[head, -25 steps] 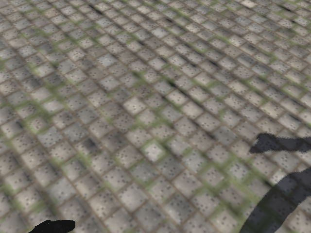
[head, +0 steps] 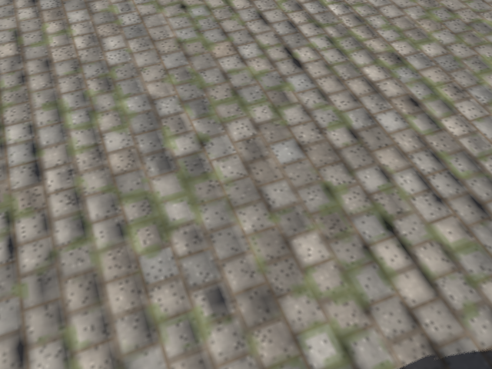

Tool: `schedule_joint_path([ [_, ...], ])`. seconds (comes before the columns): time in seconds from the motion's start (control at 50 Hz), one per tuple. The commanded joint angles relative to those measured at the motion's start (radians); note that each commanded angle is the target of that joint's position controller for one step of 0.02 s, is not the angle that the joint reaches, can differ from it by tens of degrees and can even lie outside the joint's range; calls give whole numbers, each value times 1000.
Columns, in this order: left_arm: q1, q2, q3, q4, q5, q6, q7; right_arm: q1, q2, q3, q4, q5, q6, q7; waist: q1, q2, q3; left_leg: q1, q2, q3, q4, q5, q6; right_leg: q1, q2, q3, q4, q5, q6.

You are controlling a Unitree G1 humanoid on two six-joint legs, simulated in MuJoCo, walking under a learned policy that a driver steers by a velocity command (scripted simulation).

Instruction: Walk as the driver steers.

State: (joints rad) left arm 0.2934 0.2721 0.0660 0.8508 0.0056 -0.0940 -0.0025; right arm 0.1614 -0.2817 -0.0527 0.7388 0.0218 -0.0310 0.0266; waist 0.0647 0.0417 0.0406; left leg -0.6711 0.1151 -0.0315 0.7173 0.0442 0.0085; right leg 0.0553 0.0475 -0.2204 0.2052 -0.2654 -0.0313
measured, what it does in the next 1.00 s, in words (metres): walks ahead, turning left: left foot, then right foot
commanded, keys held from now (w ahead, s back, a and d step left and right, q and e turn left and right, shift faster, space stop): w+q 0.78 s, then q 0.22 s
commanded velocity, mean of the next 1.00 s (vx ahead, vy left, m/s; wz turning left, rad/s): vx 0.46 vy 0.00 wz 0.58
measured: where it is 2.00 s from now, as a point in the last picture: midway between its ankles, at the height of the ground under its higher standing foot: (201, 305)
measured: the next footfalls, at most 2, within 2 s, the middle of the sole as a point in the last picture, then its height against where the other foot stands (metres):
left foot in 0.14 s outside the picture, level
right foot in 0.62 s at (275, 337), level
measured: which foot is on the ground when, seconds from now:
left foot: up 0.00-0.12, down 0.14-0.62, up 0.64-1.00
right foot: down 0.00-0.14, up 0.16-0.60, down 0.62-1.00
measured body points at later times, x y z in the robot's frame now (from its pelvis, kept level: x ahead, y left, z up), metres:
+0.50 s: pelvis +0.29 +0.05 +0.00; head +0.32 +0.08 +0.45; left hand +0.44 +0.35 -0.08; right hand +0.43 -0.22 -0.09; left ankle +0.21 +0.12 -0.74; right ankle +0.51 -0.07 -0.69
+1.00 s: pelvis +0.54 +0.10 +0.00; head +0.57 +0.13 +0.45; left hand +0.41 +0.37 -0.12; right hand +0.86 +0.02 -0.08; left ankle +0.59 +0.30 -0.70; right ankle +0.54 -0.03 -0.74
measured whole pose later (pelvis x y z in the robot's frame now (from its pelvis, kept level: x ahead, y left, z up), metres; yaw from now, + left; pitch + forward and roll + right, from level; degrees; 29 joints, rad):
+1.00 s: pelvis +0.54 +0.10 +0.00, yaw +35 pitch +1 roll -2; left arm 0.26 0.30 0.07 0.84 -0.01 -0.06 0.01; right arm 0.12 -0.30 -0.07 0.59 0.01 0.00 0.03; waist 0.08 0.04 0.08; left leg -0.63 0.07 -0.01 0.70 -0.05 0.00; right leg -0.04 0.00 -0.18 0.31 -0.28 0.00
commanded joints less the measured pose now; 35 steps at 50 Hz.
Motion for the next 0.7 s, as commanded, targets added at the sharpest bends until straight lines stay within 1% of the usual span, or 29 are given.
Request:
schedule_joint_path([
  [0.02,5,181,46,-37,-16,12,9,-124,-43,-3,-119,0,-14,22,17,-60,71,-40,-8,42,-74,-29,28,16,-325,58,-43,424,-129],
  [0.04,5,189,49,-34,-21,22,11,-131,-49,-6,-133,0,-13,28,9,-68,67,-36,-20,58,-87,-72,42,50,-335,48,-11,497,-120],
  [0.06,-5,202,52,-36,-25,31,13,-120,-61,-12,-143,-1,-11,32,-9,-82,47,2,-46,83,-95,-121,59,71,-337,32,40,640,-108],
  [0.08,-16,218,57,-40,-28,38,18,-91,-80,-22,-146,-1,-6,33,-34,-104,11,65,-81,114,-90,-176,79,87,-335,20,113,814,-97],
  [0.1,-27,229,60,-45,-32,47,21,-19,-108,-39,-137,0,-2,32,-81,-120,-40,165,-121,140,-84,-224,104,86,-328,8,232,956,-85],
  [0.12,-45,230,58,-49,-36,53,24,115,-151,-65,-109,3,2,24,-161,-112,-112,351,-165,151,-128,-206,136,28,-301,-12,419,983,-61],
  [0.14,-44,204,45,-59,-27,48,28,286,-218,-100,-68,4,11,6,-244,-52,-200,650,-143,54,-173,-170,183,-171,-259,-17,693,779,-18],
  [0.16,62,47,-3,-112,16,25,12,276,-338,-120,-65,13,8,-6,-124,234,-269,1012,125,-482,-220,-278,364,-653,-64,29,1069,-175,52],
  [0.18,-7,97,-5,-124,-10,-17,-3,296,-274,-97,-108,3,-11,1,-173,136,-435,1108,226,-830,-394,-428,447,-793,4,288,1218,-347,49],
  [0.2,-122,164,12,-156,-51,-41,-13,264,-211,-78,-100,-8,-25,5,-201,66,-301,1030,202,-692,-432,-378,380,-879,-54,326,1207,-253,23],
  [0.22,-146,151,5,-168,-48,-53,-11,209,-187,-71,-102,-5,-33,5,-159,-1,-199,889,160,-564,-428,-291,341,-863,-98,318,1119,-163,8],
  [0.24,-146,149,8,-157,-21,-55,-3,139,-155,-61,-112,-4,-35,3,-113,-47,-131,746,118,-461,-432,-169,312,-805,-132,312,1024,-113,14],
  [0.26,-127,161,15,-150,-6,-46,-1,97,-129,-51,-130,-15,-36,-2,-79,-27,-111,650,89,-396,-449,-68,302,-729,-155,319,970,-74,22],
  [0.28,-111,160,18,-149,-2,-33,-2,81,-127,-49,-140,-20,-36,-5,-60,-16,-101,593,71,-370,-469,-19,301,-686,-158,316,937,-56,35],
  [0.32,-104,130,12,-149,9,-13,-2,86,-146,-54,-136,-12,-39,-16,-47,-21,-84,514,53,-309,-488,71,305,-659,-154,291,849,-24,71],
  [0.34,-128,116,7,-158,12,-7,0,98,-160,-58,-132,-11,-38,-23,-51,-21,-69,480,38,-277,-494,88,300,-658,-146,281,789,15,88],
  [0.36,-167,104,1,-170,11,-3,1,110,-173,-62,-126,-9,-36,-30,-62,-16,-53,458,21,-252,-497,79,288,-661,-137,275,712,74,101],
  [0.4,-247,82,-9,-188,9,-4,-2,132,-180,-64,-117,-4,-29,-40,-93,10,-38,422,-24,-209,-487,7,248,-620,-107,269,541,224,111],
  [0.44,-312,75,-14,-204,1,-9,-9,161,-185,-66,-105,-3,-23,-44,-124,30,-33,403,-38,-211,-476,-73,218,-565,-73,262,415,333,112],
  [0.48,-352,91,-10,-220,-10,-16,-16,193,-187,-68,-89,2,-19,-44,-140,42,-31,425,-18,-256,-452,-125,207,-540,-57,278,357,358,104],
  [0.54,-349,130,6,-226,-14,-29,-25,206,-171,-66,-79,5,-11,-48,-126,64,-35,514,17,-348,-367,-168,190,-522,-53,311,291,281,73],
  [0.56,-327,142,13,-223,-15,-34,-26,198,-171,-67,-80,3,-8,-50,-111,81,-37,530,26,-375,-337,-157,182,-497,-53,311,286,233,57],
  [0.58,-275,151,21,-210,-16,-39,-25,184,-164,-66,-83,2,-4,-50,-80,96,-48,529,19,-386,-298,-136,170,-432,-49,296,261,208,37],
  [0.6,-185,172,36,-187,-10,-44,-19,176,-135,-56,-89,-1,-4,-48,-33,90,-96,508,-25,-362,-204,-93,142,-295,-58,288,230,208,9],
  [0.62,-48,219,51,-174,8,-48,-11,177,-76,-33,-105,-12,-6,-44,27,8,-224,411,-84,-292,47,-174,104,-56,-201,419,247,153,-53],
  [0.64,59,306,71,-147,22,-36,-10,312,-8,-12,-133,8,-15,-43,-21,-296,-355,59,-233,-151,390,-594,26,285,-436,867,172,-39,-220],
  [0.66,63,239,60,-138,-7,-30,-18,330,-101,-22,-119,25,-18,-47,-10,-309,-331,-105,-162,-158,554,-635,10,291,-484,1057,101,-302,-243],
  [0.68,14,162,40,-155,-11,-23,-14,227,-170,-41,-118,22,-12,-48,19,-200,-198,-142,-120,-154,602,-540,3,178,-434,902,80,-316,-194],
  [0.7,-36,136,29,-160,-2,-15,-11,157,-177,-45,-130,8,-7,-49,11,-136,-121,-117,-85,-117,589,-465,-1,58,-389,748,77,-185,-158],
])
